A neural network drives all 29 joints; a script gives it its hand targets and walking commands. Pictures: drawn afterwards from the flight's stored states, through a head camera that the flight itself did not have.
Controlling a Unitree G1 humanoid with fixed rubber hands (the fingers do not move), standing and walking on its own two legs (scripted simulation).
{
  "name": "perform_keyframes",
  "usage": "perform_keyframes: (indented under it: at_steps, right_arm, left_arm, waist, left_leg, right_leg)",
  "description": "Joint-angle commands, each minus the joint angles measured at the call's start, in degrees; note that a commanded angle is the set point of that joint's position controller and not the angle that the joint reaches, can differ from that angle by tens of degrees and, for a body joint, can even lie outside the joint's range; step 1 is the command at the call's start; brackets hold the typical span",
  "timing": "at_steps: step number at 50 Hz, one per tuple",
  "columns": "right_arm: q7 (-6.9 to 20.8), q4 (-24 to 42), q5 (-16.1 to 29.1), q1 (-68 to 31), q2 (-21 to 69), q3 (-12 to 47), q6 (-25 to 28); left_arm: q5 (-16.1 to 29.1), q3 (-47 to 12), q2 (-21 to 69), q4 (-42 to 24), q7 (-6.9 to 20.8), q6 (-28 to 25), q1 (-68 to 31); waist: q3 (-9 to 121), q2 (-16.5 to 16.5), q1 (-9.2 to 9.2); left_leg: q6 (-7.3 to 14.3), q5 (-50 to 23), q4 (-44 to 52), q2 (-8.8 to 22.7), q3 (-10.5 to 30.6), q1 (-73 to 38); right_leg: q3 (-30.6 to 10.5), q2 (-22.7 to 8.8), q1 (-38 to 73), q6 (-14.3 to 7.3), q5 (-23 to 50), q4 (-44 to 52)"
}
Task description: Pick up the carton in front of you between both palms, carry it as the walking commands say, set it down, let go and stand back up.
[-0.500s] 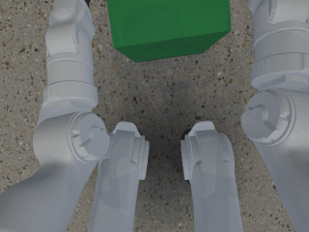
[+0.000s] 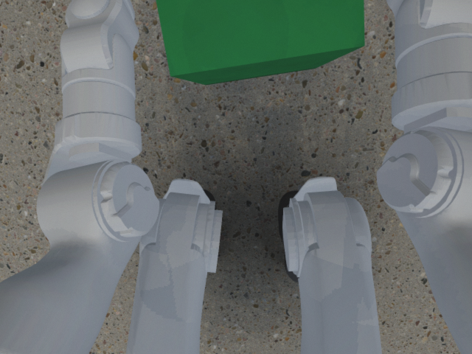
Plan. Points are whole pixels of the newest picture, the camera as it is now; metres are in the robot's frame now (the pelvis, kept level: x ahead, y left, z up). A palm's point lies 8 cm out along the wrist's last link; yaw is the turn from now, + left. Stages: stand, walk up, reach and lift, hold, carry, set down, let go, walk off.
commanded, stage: set down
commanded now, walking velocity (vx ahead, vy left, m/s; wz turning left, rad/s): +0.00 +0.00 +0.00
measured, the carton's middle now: out of the picture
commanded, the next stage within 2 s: let go in 1.48 s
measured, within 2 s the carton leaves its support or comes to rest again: neither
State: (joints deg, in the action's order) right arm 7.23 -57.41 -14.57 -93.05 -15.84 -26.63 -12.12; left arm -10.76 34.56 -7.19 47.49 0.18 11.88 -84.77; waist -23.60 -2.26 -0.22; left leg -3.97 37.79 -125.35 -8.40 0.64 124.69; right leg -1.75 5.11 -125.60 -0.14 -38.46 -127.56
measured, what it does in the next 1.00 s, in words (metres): rises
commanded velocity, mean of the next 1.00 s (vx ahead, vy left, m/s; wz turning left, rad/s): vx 0.00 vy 0.00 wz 0.00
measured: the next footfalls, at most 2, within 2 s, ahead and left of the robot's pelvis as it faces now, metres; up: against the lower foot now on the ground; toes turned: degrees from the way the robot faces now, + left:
none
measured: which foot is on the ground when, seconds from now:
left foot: down 0.00-1.00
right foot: down 0.00-1.00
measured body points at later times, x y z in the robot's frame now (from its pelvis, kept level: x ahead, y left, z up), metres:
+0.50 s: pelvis -0.01 +0.00 -0.02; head +0.37 -0.03 +0.20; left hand +0.57 +0.18 -0.18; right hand +0.58 -0.23 -0.19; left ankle +0.10 +0.11 -0.35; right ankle +0.09 -0.10 -0.35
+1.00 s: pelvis +0.00 +0.00 +0.09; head +0.35 -0.03 +0.36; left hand +0.58 +0.15 -0.02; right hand +0.59 -0.23 -0.03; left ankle +0.10 +0.11 -0.35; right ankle +0.08 -0.10 -0.35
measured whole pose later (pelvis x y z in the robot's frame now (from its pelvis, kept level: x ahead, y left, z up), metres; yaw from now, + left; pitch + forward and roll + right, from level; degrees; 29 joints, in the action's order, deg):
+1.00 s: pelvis +0.00 +0.00 +0.09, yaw +0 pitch +44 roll +3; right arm 0.5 -63.6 3.2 -87.9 -27.8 -8.1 -11.8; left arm 6.7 16.7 -14.0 52.2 -8.4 12.9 -81.5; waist -8.6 -1.1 2.1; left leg -1.0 31.5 -105.5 -4.0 -1.0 118.4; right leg -0.9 2.3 -119.4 -1.5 -32.3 -107.6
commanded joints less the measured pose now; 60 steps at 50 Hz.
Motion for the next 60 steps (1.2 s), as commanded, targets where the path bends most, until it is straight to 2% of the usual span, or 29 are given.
perform_keyframes:
  at_steps: [1, 4, 6, 7, 9, 10, 12, 13, 14, 15, 16, 17, 20, 21, 23, 26, 28, 29, 31, 33, 35, 41, 44, 48, 50, 52, 56, 58, 60]
  right_arm:
    - [7.22, -12.94, 0.29, -0.9, 32.78, 12.27, -5.02]
    - [6.5, -12.28, 0.56, -1.37, 31.12, 12.9, -4.21]
    - [5.47, -11.7, 0.38, -0.64, 26.36, 12.43, -3.26]
    - [4.29, -11.53, -0.03, 0.41, 21.44, 11.71, -2.58]
    - [-0.39, -8.92, 0.44, 1.6, 4.11, 9.63, 0.15]
    - [-3.81, -6.42, 1.87, 2.54, -8.48, 7.71, 2.41]
    - [-8.37, -0.8, 8.48, -6.6, -15.12, 11.58, 6.29]
    - [-9.6, 1.17, 12.41, -11.81, -17.06, 13.57, 7.78]
    - [-10.14, 4.55, 15.96, -17.31, -17.79, 16.42, 8.94]
    - [-10.38, 7.17, 18.73, -20.68, -19.76, 17.59, 9.61]
    - [-10.31, 11.69, 21.09, -22.95, -21.0, 18.53, 10.0]
    - [-10.03, 7.92, 22.45, -20.38, -19.98, 20.43, 9.4]
    - [-9.06, 1.73, 26.43, -18.45, -20.63, 23.97, 6.79]
    - [-9.15, 2.65, 27.22, -19.74, -22.41, 24.08, 6.13]
    - [-9.53, 4.55, 28.26, -21.95, -23.02, 26.19, 4.85]
    - [-8.73, -1.81, 28.3, -20.5, -21.42, 27.35, 1.44]
    - [-7.48, -5.38, 27.2, -18.13, -19.43, 26.55, -0.26]
    - [-6.94, -5.75, 26.21, -17.96, -19.47, 25.37, -0.59]
    - [-6.37, -5.88, 24.04, -18.35, -20.97, 22.57, -0.51]
    - [-6.56, -5.38, 21.72, -18.36, -22.21, 19.68, 0.07]
    - [-6.95, -5.07, 20.01, -18.18, -22.08, 17.76, 0.86]
    - [-7.04, -6.32, 17.51, -13.2, -18.77, 17.72, 1.95]
    - [-6.8, -2.39, 17.4, -11.74, -18.0, 18.24, 1.78]
    - [-6.76, 8.59, 18.31, -13.15, -19.85, 17.72, 0.6]
    - [-6.84, 11.13, 19.19, -12.9, -20.82, 17.52, -0.78]
    - [-6.52, 11.05, 19.55, -12.18, -20.32, 17.76, -2.05]
    - [-5.52, 6.81, 18.43, -8.25, -17.36, 17.7, -2.96]
    - [-5.18, 4.8, 17.15, -5.83, -16.54, 16.59, -2.58]
    - [-4.87, 3.88, 15.96, -4.48, -16.39, 15.03, -1.9]
  left_arm:
    - [1.64, -15.53, 30.89, 11.78, 8.24, 4.03, -11.55]
    - [2.08, -15.87, 29.47, 12.41, 7.8, 3.2, -11.0]
    - [1.91, -15.51, 25.18, 12.54, 6.86, 2.45, -9.88]
    - [1.51, -14.55, 20.29, 12.41, 5.73, 1.75, -8.36]
    - [1.03, -10.5, 2.95, 11.21, 1.38, -1.05, -4.21]
    - [1.68, -8.19, -9.44, 9.68, -1.87, -3.09, -2.15]
    - [6.9, -10.49, -17.41, 2.97, -6.28, -7.08, -8.39]
    - [10.84, -13.98, -17.73, 0.96, -7.37, -8.38, -12.56]
    - [14.35, -15.02, -20.39, -1.25, -8.17, -9.43, -15.93]
    - [17.55, -17.72, -20.11, -1.6, -8.5, -9.81, -17.59]
    - [20.12, -20.43, -18.22, -2.13, -8.28, -9.55, -18.19]
    - [21.24, -21.38, -17.27, 0.05, -8.0, -8.86, -17.26]
    - [25.9, -25.6, -17.0, 2.49, -7.53, -5.82, -17.98]
    - [27.07, -26.56, -17.52, 2.69, -7.81, -4.85, -19.35]
    - [28.22, -27.8, -17.57, 1.62, -8.6, -3.42, -20.71]
    - [26.0, -24.75, -18.98, 3.74, -10.05, -0.78, -19.36]
    - [22.78, -21.76, -19.33, 3.31, -10.94, 0.5, -18.79]
    - [21.06, -20.31, -19.44, 2.53, -11.35, 0.87, -19.02]
    - [18.34, -19.12, -17.72, 0.81, -11.65, 1.11, -19.9]
    - [15.71, -17.45, -16.81, 0.83, -11.37, 0.89, -19.6]
    - [14.05, -15.99, -15.72, 2.3, -10.76, 0.34, -17.8]
    - [16.96, -17.78, -10.64, 1.79, -8.49, -0.45, -13.13]
    - [18.1, -18.46, -10.63, 1.02, -8.1, -0.01, -9.52]
    - [16.33, -16.15, -16.0, -7.08, -9.46, 0.76, -9.14]
    - [15.38, -15.32, -17.64, -10.84, -10.26, 1.7, -9.17]
    - [14.94, -14.71, -17.87, -10.9, -10.33, 2.76, -7.14]
    - [16.28, -16.29, -14.42, -9.37, -8.63, 3.02, -3.95]
    - [16.68, -17.03, -12.81, -8.48, -7.4, 2.6, -2.84]
    - [15.98, -17.03, -12.12, -6.88, -6.46, 2.1, -1.77]
  waist:
    - [35.72, 2.44, -1.15]
    - [36.54, 2.81, -0.84]
    - [37.38, 2.81, -0.81]
    - [38.0, 2.85, -0.83]
    - [40.42, 3.06, -0.09]
    - [43.57, 2.93, 0.41]
    - [57.01, 4.19, 2.76]
    - [62.34, 4.76, 2.88]
    - [67.88, 5.8, 3.9]
    - [72.24, 7.11, 2.95]
    - [76.41, 8.17, 2.02]
    - [76.91, 8.06, 1.47]
    - [76.64, 6.31, 1.41]
    - [76.29, 6.84, 1.16]
    - [78.08, 8.74, 1.13]
    - [76.24, 9.67, 3.44]
    - [75.19, 8.11, 5.3]
    - [75.02, 6.87, 5.7]
    - [74.95, 4.11, 4.84]
    - [72.9, 2.1, 4.11]
    - [70.92, 1.94, 3.46]
    - [76.47, 6.83, 0.83]
    - [82.12, 9.24, 1.19]
    - [95.19, 9.2, 4.12]
    - [98.9, 9.13, 4.94]
    - [96.23, 10.32, 4.91]
    - [90.33, 12.92, 3.3]
    - [87.72, 12.71, 2.6]
    - [85.7, 10.05, 2.52]
  left_leg:
    - [2.42, -11.6, 7.9, -0.09, -4.2, -13.86]
    - [2.18, -12.75, 7.35, 0.28, -4.12, -14.43]
    - [1.69, -13.66, 7.02, 0.68, -4.35, -15.58]
    - [1.37, -14.15, 7.0, 0.95, -4.51, -16.44]
    - [0.46, -16.57, 6.87, 1.63, -4.71, -18.75]
    - [-0.25, -18.57, 6.57, 1.95, -5.16, -20.36]
    - [-0.44, -26.23, 4.88, 2.3, -4.69, -23.3]
    - [-0.35, -29.3, 3.91, 2.39, -4.39, -23.08]
    - [-0.1, -33.41, 3.13, 2.69, -3.76, -23.61]
    - [0.37, -35.55, 2.35, 3.1, -2.8, -23.51]
    - [0.78, -36.89, 1.81, 3.52, -2.02, -24.06]
    - [1.25, -35.28, 2.27, 3.49, -2.13, -24.58]
    - [1.92, -30.07, 4.54, 3.77, -2.93, -30.35]
    - [2.23, -28.6, 5.05, 4.05, -2.98, -32.44]
    - [2.51, -26.27, 6.28, 4.23, -4.04, -33.48]
    - [2.8, -19.23, 10.09, 4.32, -5.39, -33.31]
    - [2.85, -16.84, 12.62, 4.29, -5.72, -35.02]
    - [2.78, -16.33, 13.86, 4.23, -5.65, -36.28]
    - [2.5, -16.43, 15.68, 4.14, -5.27, -38.72]
    - [2.39, -17.41, 16.98, 4.02, -4.95, -38.26]
    - [2.35, -18.9, 17.99, 3.99, -4.75, -36.6]
    - [1.99, -24.42, 22.7, 3.26, -4.38, -34.95]
    - [2.03, -26.83, 26.11, 2.72, -4.61, -35.41]
    - [2.19, -30.9, 30.54, 1.99, -5.18, -40.42]
    - [2.34, -31.84, 33.25, 1.76, -5.42, -42.27]
    - [2.54, -31.5, 36.21, 1.83, -5.29, -41.01]
    - [2.5, -29.78, 41.58, 2.14, -5.19, -36.67]
    - [2.16, -29.92, 43.82, 2.29, -5.02, -35.94]
    - [1.77, -30.45, 46.12, 2.49, -4.75, -38.63]
  right_leg:
    - [0.49, -0.02, 21.56, -2.11, 17.2, 11.64]
    - [0.43, -0.33, 22.63, -1.6, 18.77, 11.08]
    - [0.53, -0.64, 23.51, -0.98, 19.84, 10.84]
    - [0.69, -0.9, 24.12, -0.57, 20.3, 10.81]
    - [0.94, -1.64, 25.84, 0.49, 22.53, 10.63]
    - [1.34, -1.94, 27.01, 0.92, 24.24, 10.41]
    - [0.33, -2.2, 31.55, 1.54, 32.32, 7.76]
    - [-0.89, -2.53, 34.85, 1.51, 36.99, 6.55]
    - [-1.97, -2.95, 38.25, 1.59, 41.72, 5.0]
    - [-2.79, -3.42, 41.15, 1.41, 44.98, 3.93]
    - [-3.06, -3.65, 43.8, 1.07, 47.38, 3.16]
    - [-2.92, -3.91, 45.76, 0.89, 47.25, 3.72]
    - [-0.37, -3.77, 44.84, 0.11, 36.7, 5.81]
    - [0.4, -3.66, 43.9, -0.11, 32.73, 6.35]
    - [0.49, -3.83, 47.45, -0.6, 30.68, 7.46]
    - [0.82, -3.8, 47.83, -0.59, 22.23, 10.73]
    - [1.12, -3.28, 43.91, -0.53, 17.65, 13.32]
    - [1.4, -2.98, 41.58, -0.56, 16.27, 14.68]
    - [2.06, -2.66, 36.61, -0.73, 15.46, 17.1]
    - [2.29, -2.52, 32.7, -0.83, 16.12, 18.91]
    - [2.37, -2.35, 30.87, -0.74, 17.69, 20.57]
    - [1.88, -2.29, 39.14, -0.17, 26.11, 25.82]
    - [1.63, -2.14, 46.18, 0.09, 30.37, 28.44]
    - [1.24, -1.61, 55.64, 0.39, 37.08, 31.6]
    - [0.9, -1.28, 60.27, 0.34, 39.83, 33.77]
    - [0.64, -1.08, 63.03, 0.46, 40.91, 36.46]
    - [-0.24, -1.32, 67.93, 1.2, 42.65, 41.31]
    - [-0.74, -1.53, 68.26, 1.37, 43.63, 43.48]
    - [-0.95, -1.58, 65.63, 1.41, 42.47, 46.03]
